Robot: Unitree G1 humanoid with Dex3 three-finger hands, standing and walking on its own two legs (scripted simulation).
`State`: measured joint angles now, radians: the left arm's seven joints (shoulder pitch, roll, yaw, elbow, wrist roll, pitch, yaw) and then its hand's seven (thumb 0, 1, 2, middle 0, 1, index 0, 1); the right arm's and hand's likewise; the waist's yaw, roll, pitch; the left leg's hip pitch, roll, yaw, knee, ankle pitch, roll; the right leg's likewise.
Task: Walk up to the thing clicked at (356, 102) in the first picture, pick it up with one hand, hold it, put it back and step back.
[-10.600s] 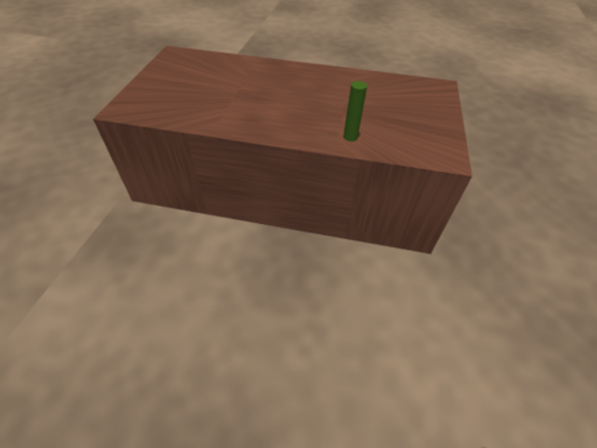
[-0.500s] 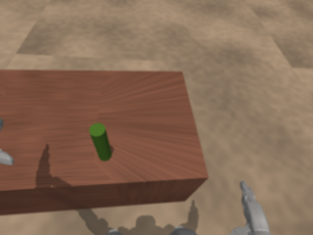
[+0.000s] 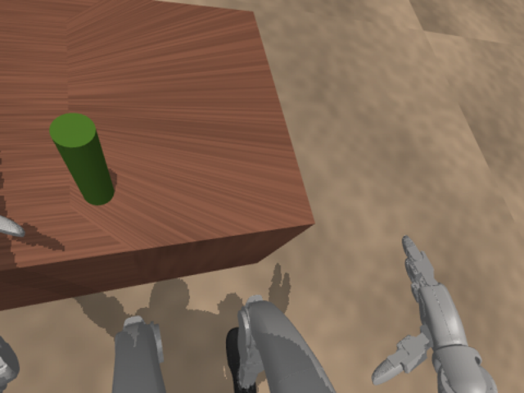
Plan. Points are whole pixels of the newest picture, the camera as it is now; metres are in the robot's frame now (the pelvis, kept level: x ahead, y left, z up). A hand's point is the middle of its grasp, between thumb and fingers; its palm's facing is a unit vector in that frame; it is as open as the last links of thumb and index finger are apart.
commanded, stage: close in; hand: left
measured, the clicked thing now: (88, 166) +0.48 +0.17 -0.08
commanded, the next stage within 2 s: close in 1.10 s
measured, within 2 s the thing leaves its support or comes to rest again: neither
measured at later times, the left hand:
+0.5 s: hand (73, 177) +0.48 +0.20 -0.12, palm faces +0.06 -1.00 +0.04, open 17.7 cm
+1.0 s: hand (98, 174) +0.48 +0.16 -0.10, palm faces +0.09 -1.00 +0.02, open 17.7 cm
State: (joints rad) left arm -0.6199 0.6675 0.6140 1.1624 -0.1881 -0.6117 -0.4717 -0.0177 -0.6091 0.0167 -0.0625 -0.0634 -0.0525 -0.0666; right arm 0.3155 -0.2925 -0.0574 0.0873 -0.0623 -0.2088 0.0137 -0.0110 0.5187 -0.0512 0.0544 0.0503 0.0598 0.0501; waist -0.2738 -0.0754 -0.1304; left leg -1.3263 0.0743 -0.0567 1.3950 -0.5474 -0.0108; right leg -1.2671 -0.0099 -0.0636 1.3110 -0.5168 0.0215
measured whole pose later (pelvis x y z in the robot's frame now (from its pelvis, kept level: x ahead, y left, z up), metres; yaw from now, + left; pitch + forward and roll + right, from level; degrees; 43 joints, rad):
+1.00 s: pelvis -0.01 +0.00 -0.05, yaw -1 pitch +31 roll -5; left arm -0.63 0.43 0.41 1.05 -0.01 -0.64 -0.02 -0.02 -0.60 0.00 -0.05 -0.02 -0.07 0.00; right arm 0.46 -0.28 -0.11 -0.34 -0.07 -0.04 0.10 -0.01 0.52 -0.05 0.06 0.05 0.06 0.05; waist -0.34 -0.03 -0.18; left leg -1.54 0.06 -0.06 1.61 -0.62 0.00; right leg -1.49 -0.02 -0.05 1.54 -0.60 0.03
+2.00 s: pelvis -0.01 +0.00 -0.05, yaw -1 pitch +31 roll -5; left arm -0.71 0.50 0.44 1.17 0.01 -0.66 -0.02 -0.01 -0.10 0.62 -1.02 -0.88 -1.01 -0.84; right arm 0.45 -0.30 -0.10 -0.37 -0.07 -0.02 0.10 -0.01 0.50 -0.05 0.06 0.05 0.06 0.05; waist -0.36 -0.04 -0.17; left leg -1.53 0.07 -0.06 1.59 -0.60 0.00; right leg -1.47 -0.01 -0.05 1.51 -0.57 0.03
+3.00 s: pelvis +0.00 +0.00 -0.01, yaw +0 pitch +28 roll -4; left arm -0.69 0.43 0.38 1.11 -0.01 -0.58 -0.01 0.02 -0.06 1.14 -0.90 -1.13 -0.88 -1.09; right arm 0.41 -0.28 -0.06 -0.22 -0.07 0.02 0.07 -0.01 0.53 -0.05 0.06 0.05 0.06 0.05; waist -0.30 -0.03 -0.16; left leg -1.35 0.07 -0.04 1.44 -0.57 -0.01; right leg -1.31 -0.01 -0.04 1.38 -0.55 0.03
